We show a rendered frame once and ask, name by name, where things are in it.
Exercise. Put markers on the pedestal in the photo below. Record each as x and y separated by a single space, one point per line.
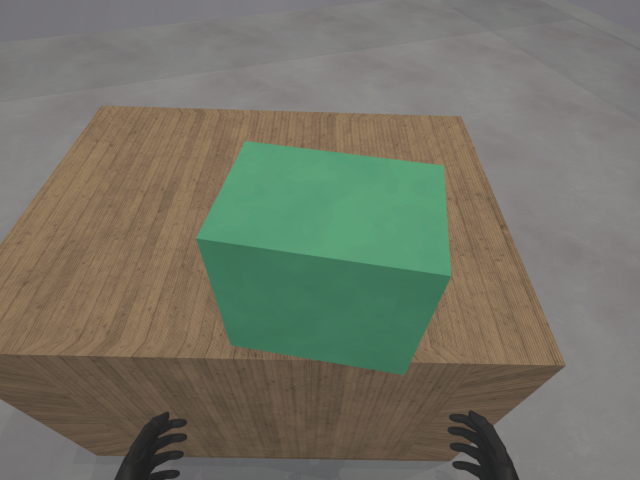
108 317

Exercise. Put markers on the carton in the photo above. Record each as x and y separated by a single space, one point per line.
328 256

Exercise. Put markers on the right robot hand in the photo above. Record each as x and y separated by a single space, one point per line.
491 453

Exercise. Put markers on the left robot hand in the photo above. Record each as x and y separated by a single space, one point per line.
140 460

